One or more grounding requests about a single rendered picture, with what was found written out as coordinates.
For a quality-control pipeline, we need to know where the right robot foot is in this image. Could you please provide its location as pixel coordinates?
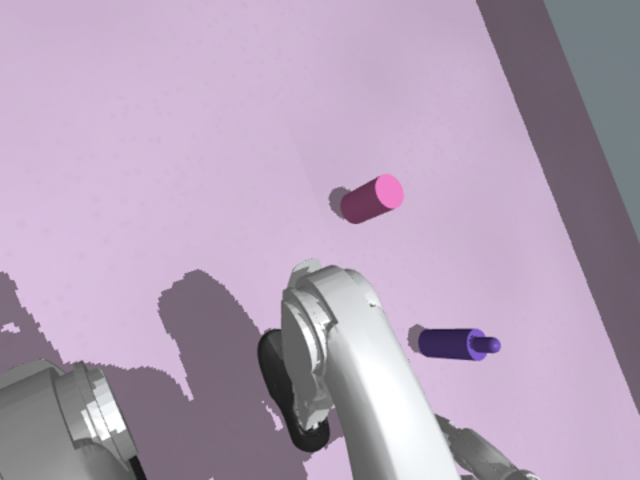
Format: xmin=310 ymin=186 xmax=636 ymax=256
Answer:
xmin=257 ymin=329 xmax=330 ymax=452

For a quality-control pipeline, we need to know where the left robot foot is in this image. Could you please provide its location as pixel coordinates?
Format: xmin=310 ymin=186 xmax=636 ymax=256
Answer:
xmin=129 ymin=455 xmax=147 ymax=480

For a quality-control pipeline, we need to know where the right robot hand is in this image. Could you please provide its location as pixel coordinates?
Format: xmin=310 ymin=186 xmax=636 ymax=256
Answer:
xmin=434 ymin=414 xmax=519 ymax=480

